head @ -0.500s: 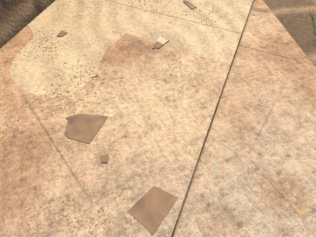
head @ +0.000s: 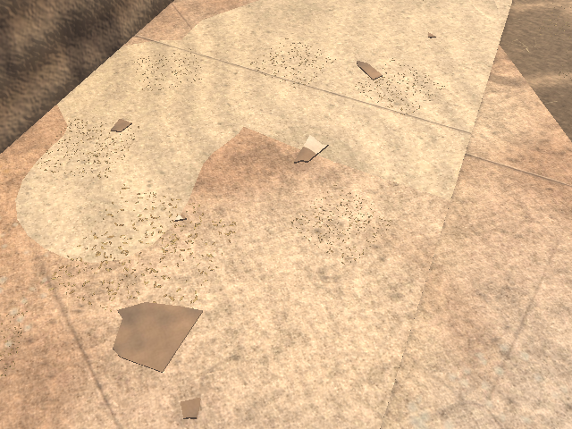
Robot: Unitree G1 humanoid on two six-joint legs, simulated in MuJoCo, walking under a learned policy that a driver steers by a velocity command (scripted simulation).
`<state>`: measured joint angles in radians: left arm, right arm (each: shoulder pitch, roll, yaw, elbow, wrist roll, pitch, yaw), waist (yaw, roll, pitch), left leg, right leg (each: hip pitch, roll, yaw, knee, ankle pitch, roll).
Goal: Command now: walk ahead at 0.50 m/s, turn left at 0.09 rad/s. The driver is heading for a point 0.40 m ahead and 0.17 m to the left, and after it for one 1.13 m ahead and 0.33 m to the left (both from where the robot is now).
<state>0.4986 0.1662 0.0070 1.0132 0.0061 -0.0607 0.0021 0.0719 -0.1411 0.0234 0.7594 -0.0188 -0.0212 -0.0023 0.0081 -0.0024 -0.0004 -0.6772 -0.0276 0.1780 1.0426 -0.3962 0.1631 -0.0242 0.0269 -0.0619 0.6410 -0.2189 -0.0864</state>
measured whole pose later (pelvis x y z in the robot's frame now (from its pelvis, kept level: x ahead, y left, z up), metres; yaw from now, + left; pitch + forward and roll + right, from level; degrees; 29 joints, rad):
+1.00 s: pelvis +0.57 +0.06 +0.08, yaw +31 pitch +1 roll -4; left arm 0.29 0.29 0.07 0.87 -0.01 -0.08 -0.01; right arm 0.07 -0.27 -0.04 0.65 0.03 -0.02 0.05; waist 0.09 0.03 0.03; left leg -0.65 0.12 0.02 0.70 -0.07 0.06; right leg 0.09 0.00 -0.24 0.21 -0.30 0.04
